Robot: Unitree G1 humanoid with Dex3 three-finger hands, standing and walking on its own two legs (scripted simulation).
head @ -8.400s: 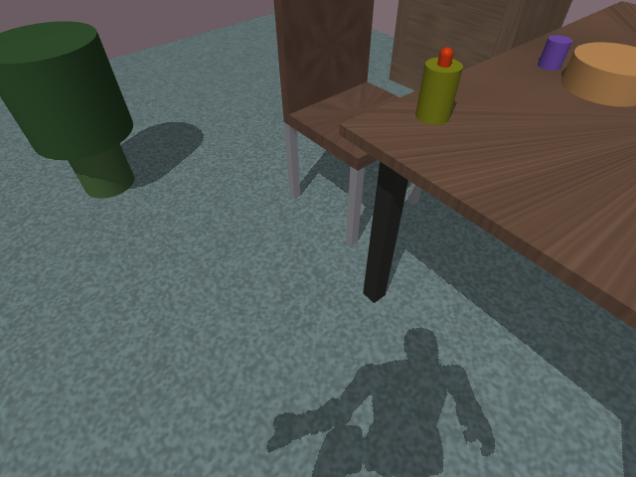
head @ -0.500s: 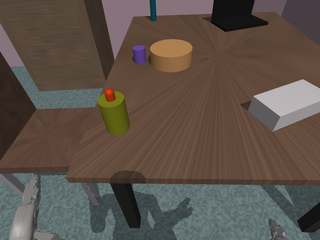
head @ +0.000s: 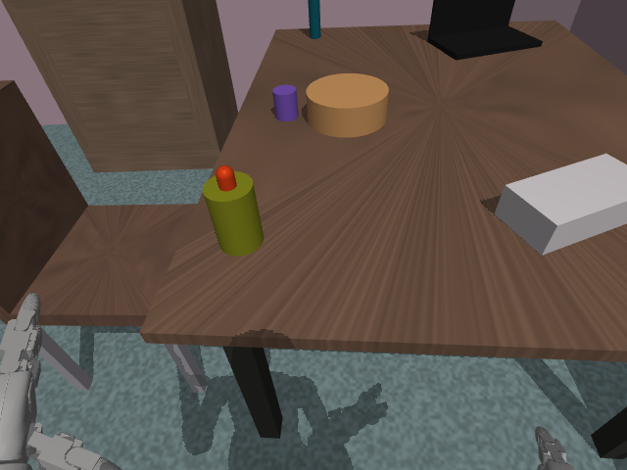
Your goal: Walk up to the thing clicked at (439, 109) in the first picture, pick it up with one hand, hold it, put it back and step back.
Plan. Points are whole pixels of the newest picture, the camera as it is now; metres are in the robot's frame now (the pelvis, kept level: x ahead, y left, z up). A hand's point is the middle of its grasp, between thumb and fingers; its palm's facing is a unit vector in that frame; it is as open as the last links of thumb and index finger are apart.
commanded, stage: rise first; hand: left
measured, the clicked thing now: (233, 206) +0.55 +0.20 +0.04
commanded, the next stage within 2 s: go down in 0.54 s
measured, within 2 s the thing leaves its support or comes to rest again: neither
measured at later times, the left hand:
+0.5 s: hand (62, 376) +0.19 +0.28 +0.12, palm faces +0.38 -0.82 -0.44, open 17.7 cm
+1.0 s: hand (43, 321) +0.24 +0.32 +0.15, palm faces +0.39 -0.87 -0.31, open 17.5 cm
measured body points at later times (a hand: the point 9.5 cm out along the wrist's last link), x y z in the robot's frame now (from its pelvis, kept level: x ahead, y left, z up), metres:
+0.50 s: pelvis +0.00 +0.01 +0.00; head -0.01 -0.01 +0.45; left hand +0.17 +0.32 +0.15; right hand +0.16 -0.26 -0.09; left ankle +0.01 +0.13 -0.74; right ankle -0.02 -0.12 -0.74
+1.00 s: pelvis +0.00 +0.00 -0.01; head -0.02 +0.00 +0.44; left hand +0.21 +0.36 +0.16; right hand +0.17 -0.25 -0.09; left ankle +0.01 +0.13 -0.74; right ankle -0.02 -0.12 -0.74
